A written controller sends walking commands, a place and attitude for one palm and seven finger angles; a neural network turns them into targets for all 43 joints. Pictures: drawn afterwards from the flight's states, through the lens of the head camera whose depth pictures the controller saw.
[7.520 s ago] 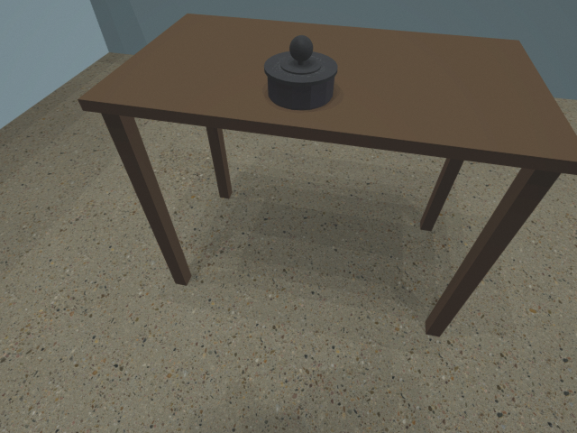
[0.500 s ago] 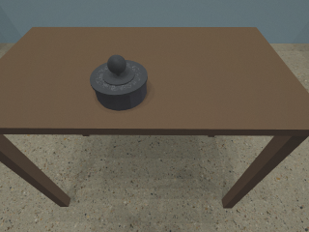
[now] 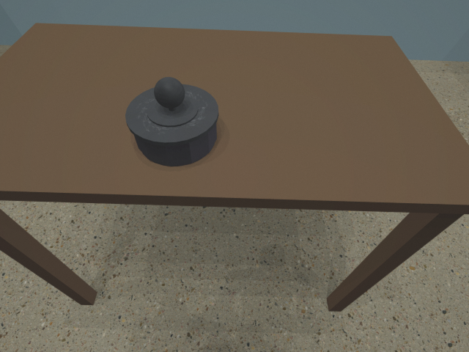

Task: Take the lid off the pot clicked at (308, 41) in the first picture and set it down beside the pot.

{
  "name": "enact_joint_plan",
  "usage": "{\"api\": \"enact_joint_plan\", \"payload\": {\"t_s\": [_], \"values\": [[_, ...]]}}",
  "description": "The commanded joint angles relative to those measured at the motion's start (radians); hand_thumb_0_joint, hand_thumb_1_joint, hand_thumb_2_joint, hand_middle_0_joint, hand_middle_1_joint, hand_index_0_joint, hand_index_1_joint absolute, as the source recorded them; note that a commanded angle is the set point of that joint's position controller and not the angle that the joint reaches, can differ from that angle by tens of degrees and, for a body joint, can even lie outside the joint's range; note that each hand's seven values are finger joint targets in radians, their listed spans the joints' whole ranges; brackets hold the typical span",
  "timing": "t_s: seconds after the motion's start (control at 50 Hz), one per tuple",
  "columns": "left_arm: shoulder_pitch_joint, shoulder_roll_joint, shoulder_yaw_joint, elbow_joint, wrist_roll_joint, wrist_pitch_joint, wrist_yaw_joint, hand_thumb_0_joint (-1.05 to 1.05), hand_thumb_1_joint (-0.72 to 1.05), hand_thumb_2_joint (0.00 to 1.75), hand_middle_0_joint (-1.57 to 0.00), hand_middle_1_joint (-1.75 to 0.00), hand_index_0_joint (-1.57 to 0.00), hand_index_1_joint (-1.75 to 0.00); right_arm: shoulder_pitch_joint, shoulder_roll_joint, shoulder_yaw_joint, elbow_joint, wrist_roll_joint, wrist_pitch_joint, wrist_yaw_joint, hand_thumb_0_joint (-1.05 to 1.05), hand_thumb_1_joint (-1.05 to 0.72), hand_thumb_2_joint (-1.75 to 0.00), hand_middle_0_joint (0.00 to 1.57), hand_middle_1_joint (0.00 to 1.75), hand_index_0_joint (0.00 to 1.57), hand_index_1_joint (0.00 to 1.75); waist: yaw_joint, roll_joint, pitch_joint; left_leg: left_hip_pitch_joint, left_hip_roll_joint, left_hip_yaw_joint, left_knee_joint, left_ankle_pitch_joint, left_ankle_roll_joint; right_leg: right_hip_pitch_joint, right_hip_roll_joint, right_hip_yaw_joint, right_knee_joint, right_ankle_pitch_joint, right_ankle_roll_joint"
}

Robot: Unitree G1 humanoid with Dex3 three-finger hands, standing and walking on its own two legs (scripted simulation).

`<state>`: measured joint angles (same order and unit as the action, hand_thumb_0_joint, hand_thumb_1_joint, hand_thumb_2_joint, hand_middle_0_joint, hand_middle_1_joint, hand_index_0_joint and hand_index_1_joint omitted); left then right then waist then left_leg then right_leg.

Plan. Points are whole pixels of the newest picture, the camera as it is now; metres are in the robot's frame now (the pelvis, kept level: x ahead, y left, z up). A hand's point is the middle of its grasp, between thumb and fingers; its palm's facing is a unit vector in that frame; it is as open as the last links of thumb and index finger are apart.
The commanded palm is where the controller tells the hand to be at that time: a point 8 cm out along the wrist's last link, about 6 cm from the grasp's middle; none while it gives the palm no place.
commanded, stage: lift the closed hand beside the body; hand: left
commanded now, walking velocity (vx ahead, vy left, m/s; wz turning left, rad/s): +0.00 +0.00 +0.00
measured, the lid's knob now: (169, 92) +0.49 +0.15 +0.18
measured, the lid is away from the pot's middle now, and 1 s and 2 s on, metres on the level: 0.00 0.00 0.00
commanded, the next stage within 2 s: raise the hand higher, near the body in 0.68 s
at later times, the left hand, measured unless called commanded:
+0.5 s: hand out of the picture +0.09 +0.21 +0.02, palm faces +0.28 -0.92 -0.29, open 4.1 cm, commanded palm +0.04 +0.25 +0.06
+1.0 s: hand out of the picture +0.08 +0.24 +0.13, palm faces +0.31 -0.86 -0.40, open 3.1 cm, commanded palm +0.02 +0.28 +0.17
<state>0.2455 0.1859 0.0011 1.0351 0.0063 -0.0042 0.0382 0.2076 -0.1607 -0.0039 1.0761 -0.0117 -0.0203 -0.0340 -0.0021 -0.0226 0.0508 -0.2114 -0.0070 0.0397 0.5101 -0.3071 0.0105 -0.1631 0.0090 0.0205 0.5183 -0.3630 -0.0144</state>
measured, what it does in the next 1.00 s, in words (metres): shifts its weight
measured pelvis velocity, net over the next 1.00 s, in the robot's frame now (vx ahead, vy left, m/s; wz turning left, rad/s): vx -0.06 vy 0.01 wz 0.03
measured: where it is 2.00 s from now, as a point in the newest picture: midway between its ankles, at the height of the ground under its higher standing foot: outside the picture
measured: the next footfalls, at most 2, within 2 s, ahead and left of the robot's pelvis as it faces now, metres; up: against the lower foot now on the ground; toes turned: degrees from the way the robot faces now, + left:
none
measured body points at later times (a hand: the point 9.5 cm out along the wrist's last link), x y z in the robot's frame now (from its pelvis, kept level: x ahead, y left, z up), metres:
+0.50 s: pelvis -0.04 -0.01 +0.01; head -0.06 -0.02 +0.46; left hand +0.07 +0.26 +0.04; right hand +0.22 -0.23 -0.02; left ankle -0.02 +0.11 -0.73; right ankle -0.06 -0.11 -0.73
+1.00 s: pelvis -0.06 +0.01 +0.01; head -0.09 +0.00 +0.46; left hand +0.06 +0.28 +0.16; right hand +0.14 -0.19 -0.06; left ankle -0.02 +0.11 -0.73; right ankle -0.06 -0.11 -0.73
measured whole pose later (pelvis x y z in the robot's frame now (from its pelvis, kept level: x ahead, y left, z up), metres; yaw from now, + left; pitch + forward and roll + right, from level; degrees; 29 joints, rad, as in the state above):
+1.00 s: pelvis -0.06 +0.01 +0.01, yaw +1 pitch -8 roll -1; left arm 0.66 0.33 0.20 -0.50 -0.03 -0.09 0.06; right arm 0.19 -0.21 0.03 0.64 -0.03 -0.18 -0.06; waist 0.08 0.05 0.06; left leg -0.10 0.00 0.02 0.41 -0.17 0.03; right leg -0.01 0.01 -0.01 0.34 -0.20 0.00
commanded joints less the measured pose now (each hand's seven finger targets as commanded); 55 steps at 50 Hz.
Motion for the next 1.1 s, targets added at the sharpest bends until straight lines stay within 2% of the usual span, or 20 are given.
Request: {"api": "enact_joint_plan", "payload": {"t_s": [0.0,0.02,0.04,0.06,0.08,0.1,0.12,0.16,0.18,0.22,0.34,0.42,0.52,0.6,0.64,0.76,0.84,0.96,1.0,1.08], "values": [[0.057,0.125,0.029,-0.042,0.002,-0.015,0.01,0.0,0.9,0.9,-0.2,-0.3,-0.2,-0.3,0.04,-0.116,-0.024,-0.043,0.004,-0.01,-0.004,0.0,-0.9,-0.9,0.2,0.3,0.2,0.3,0.005,0.019,-0.052,0.067,0.101,-0.084,-0.042,0.346,0.018,-0.031,-0.103,0.085,-0.072,0.406,-0.027],[0.059,0.126,0.028,-0.04,0.002,-0.015,0.01,0.0,0.9,0.9,-0.2,-0.3,-0.2,-0.3,0.036,-0.115,-0.024,-0.042,0.005,-0.009,-0.004,0.0,-0.9,-0.9,0.2,0.3,0.2,0.3,0.005,0.007,-0.047,0.066,0.101,-0.083,-0.044,0.337,0.016,-0.031,-0.105,0.088,-0.076,0.415,-0.027],[0.142,0.101,0.028,-0.002,0.019,-0.04,0.043,0.0,0.9,0.9,-0.2,-0.3,-0.2,-0.3,-0.004,-0.149,-0.028,-0.096,0.009,-0.008,0.005,0.0,-0.9,-0.9,0.2,0.3,0.2,0.3,0.018,0.04,-0.053,0.04,0.114,-0.042,0.129,0.432,-0.002,-0.032,-0.15,0.134,-0.092,0.719,-0.003],[-0.505,0.511,0.242,-1.217,-0.12,-0.178,0.11,0.0,0.9,0.9,-0.24,-0.35,-0.24,-0.35,-0.082,-0.264,-0.044,-0.351,0.032,-0.151,0.007,0.0,-0.9,-0.9,0.2,0.3,0.2,0.3,0.039,0.275,-0.365,0.213,0.01,-0.08,-0.011,0.562,0.004,0.05,-0.093,0.037,-0.07,0.601,-0.016],[-0.01,0.178,-0.007,-1.118,-0.07,-0.085,0.126,0.0,0.9,0.9,-0.29,-0.4,-0.29,-0.4,-0.066,-0.161,-0.022,-0.37,0.066,-0.249,-0.026,0.0,-0.9,-0.9,0.2,0.3,0.2,0.3,0.067,0.401,-0.432,0.326,0.033,-0.033,-0.024,0.769,-0.035,0.08,-0.051,0.016,-0.018,0.601,-0.051],[0.001,0.206,0.076,-1.069,-0.055,-0.013,0.148,0.0,0.9,0.9,-0.33,-0.44,-0.33,-0.44,-0.069,-0.183,-0.016,-0.306,0.055,-0.264,-0.034,0.0,-0.9,-0.9,0.2,0.3,0.2,0.3,0.072,0.331,-0.45,0.321,0.047,-0.062,-0.034,0.842,-0.042,0.106,-0.038,-0.02,-0.037,0.542,-0.041],[0.179,0.054,-0.009,-1.07,-0.05,0.057,0.141,0.0,0.9,0.9,-0.38,-0.49,-0.38,-0.49,-0.085,-0.157,-0.014,-0.342,0.063,-0.276,-0.026,0.0,-0.9,-0.9,0.2,0.3,0.2,0.3,0.059,0.275,-0.39,0.327,0.052,-0.078,-0.056,0.88,-0.028,0.09,-0.035,-0.065,-0.048,0.51,-0.021],[0.452,-0.011,0.028,-0.733,0.001,0.105,0.131,0.0,0.9,0.9,-0.46,-0.59,-0.46,-0.59,-0.134,-0.157,-0.049,-0.353,0.038,-0.253,-0.009,0.0,-0.9,-0.9,0.2,0.3,0.2,0.3,0.064,-0.049,-0.141,0.143,0.05,-0.072,-0.058,0.785,0.001,-0.001,-0.018,-0.112,-0.098,0.536,-0.008],[0.439,-0.003,0.017,-0.712,0.018,0.103,0.103,0.0,0.9,0.9,-0.51,-0.64,-0.51,-0.64,-0.116,-0.173,-0.066,-0.38,0.023,-0.219,0.012,0.0,-0.9,-0.9,0.2,0.3,0.2,0.3,0.034,-0.2,-0.042,0.056,0.042,-0.075,-0.047,0.662,0.01,-0.057,-0.021,-0.119,-0.1,0.565,0.007],[0.469,0.075,0.082,-0.844,0.028,0.058,0.054,0.0,0.9,0.9,-0.6,-0.73,-0.6,-0.73,-0.192,-0.182,-0.087,-0.466,0.021,-0.175,0.015,0.0,-0.9,-0.9,0.2,0.3,0.2,0.3,0.026,-0.27,0.042,-0.02,0.026,-0.04,-0.041,0.405,0.02,-0.118,-0.032,-0.093,-0.139,0.483,0.019],[0.34,0.232,0.178,-1.436,-0.038,-0.073,0.03,0.0,0.9,0.9,-0.86,-1.02,-0.86,-1.02,-0.191,-0.149,-0.04,-0.634,0.01,-0.176,-0.014,0.0,-0.9,-0.9,0.2,0.3,0.2,0.3,0.057,0.093,-0.195,0.129,-0.003,-0.004,-0.072,0.279,0.019,-0.02,-0.037,-0.038,-0.173,0.31,0.011],[0.212,0.165,0.132,-1.315,-0.055,-0.065,0.039,0.0,0.9,0.9,-1.04,-1.21,-1.04,-1.21,-0.182,-0.157,-0.027,-0.631,0.01,-0.139,-0.049,0.0,-0.9,-0.9,0.2,0.3,0.2,0.3,-0.003,0.003,0.043,0.103,-0.002,-0.003,-0.076,0.088,0.027,-0.17,-0.023,-0.029,-0.282,0.087,0.02],[0.312,0.229,0.182,-1.585,-0.064,-0.109,0.033,0.0,0.9,0.9,-1.26,-1.45,-1.26,-1.45,-0.187,-0.156,-0.014,-0.669,-0.005,-0.169,-0.055,0.0,-0.9,-0.9,0.2,0.3,0.2,0.3,0.057,0.102,-0.116,0.2,-0.001,-0.015,-0.102,0.169,0.032,-0.039,-0.026,-0.034,-0.267,0.156,0.002],[0.333,0.222,0.21,-1.541,-0.061,-0.097,0.035,0.0,0.9,0.9,-1.3,-1.5,-1.3,-1.5,-0.208,-0.155,-0.011,-0.651,-0.004,-0.166,-0.051,0.0,-0.9,-0.9,0.2,0.3,0.2,0.3,0.053,0.025,0.01,0.153,0.008,-0.026,-0.125,0.159,0.027,-0.055,-0.013,-0.04,-0.29,0.153,0.003],[0.328,0.234,0.232,-1.562,-0.059,-0.106,0.033,0.0,0.9,0.9,-1.3,-1.5,-1.3,-1.5,-0.216,-0.154,-0.01,-0.65,-0.001,-0.169,-0.05,0.0,-0.9,-0.9,0.2,0.3,0.2,0.3,0.061,0.065,0.042,0.144,0.009,-0.029,-0.142,0.126,0.023,-0.056,-0.012,-0.04,-0.301,0.112,0.001],[0.447,0.309,0.337,-1.729,-0.05,-0.128,0.05,0.0,0.9,0.9,-1.3,-1.5,-1.3,-1.5,-0.231,-0.146,-0.006,-0.655,-0.009,-0.205,-0.04,0.0,-0.9,-0.9,0.2,0.3,0.2,0.3,0.101,0.086,-0.078,0.177,0.019,-0.05,-0.15,0.195,0.013,0.034,0.005,-0.04,-0.265,0.174,-0.007],[0.373,0.242,0.266,-1.678,-0.043,-0.136,0.029,0.0,0.9,0.9,-1.3,-1.5,-1.3,-1.5,-0.23,-0.16,-0.014,-0.638,-0.004,-0.206,-0.032,0.0,-0.9,-0.9,0.2,0.3,0.2,0.3,0.072,-0.002,0.047,0.145,0.022,-0.051,-0.18,0.093,0.02,-0.031,0.007,-0.049,-0.294,0.088,0.003],[0.374,0.307,0.337,-1.802,-0.04,-0.161,0.056,0.0,0.9,0.9,-1.3,-1.5,-1.3,-1.5,-0.215,-0.161,-0.004,-0.639,-0.012,-0.236,-0.035,0.0,-0.9,-0.9,0.2,0.3,0.2,0.3,0.099,0.088,-0.064,0.19,0.023,-0.066,-0.19,0.122,0.008,0.038,0.017,-0.036,-0.273,0.135,-0.003],[0.36,0.281,0.32,-1.779,-0.042,-0.162,0.055,0.0,0.9,0.9,-1.3,-1.5,-1.3,-1.5,-0.216,-0.159,-0.006,-0.629,-0.013,-0.233,-0.036,0.0,-0.9,-0.9,0.2,0.3,0.2,0.3,0.093,0.043,-0.018,0.174,0.026,-0.069,-0.203,0.106,0.009,0.029,0.015,-0.041,-0.277,0.126,-0.004],[0.288,0.263,0.302,-1.796,-0.04,-0.171,0.05,0.0,0.9,0.9,-1.3,-1.5,-1.3,-1.5,-0.21,-0.167,-0.004,-0.625,-0.011,-0.234,-0.027,0.0,-0.9,-0.9,0.2,0.3,0.2,0.3,0.084,0.113,0.024,0.167,0.026,-0.079,-0.228,0.054,0.003,0.021,0.019,-0.038,-0.282,0.117,-0.008]]}}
